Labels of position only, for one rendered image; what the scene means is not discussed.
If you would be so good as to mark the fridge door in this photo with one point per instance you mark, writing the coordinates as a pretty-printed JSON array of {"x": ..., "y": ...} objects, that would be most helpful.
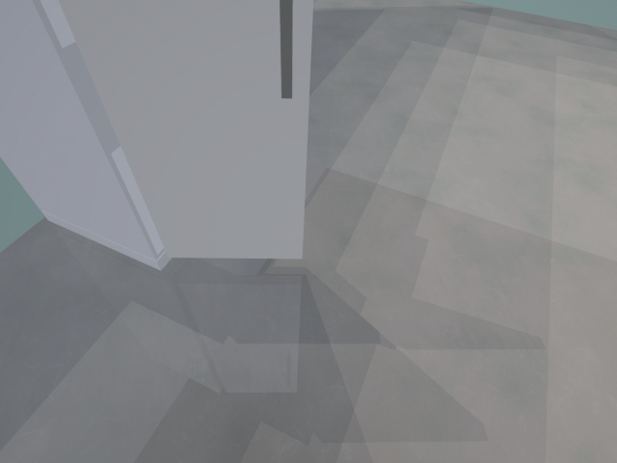
[{"x": 193, "y": 90}]

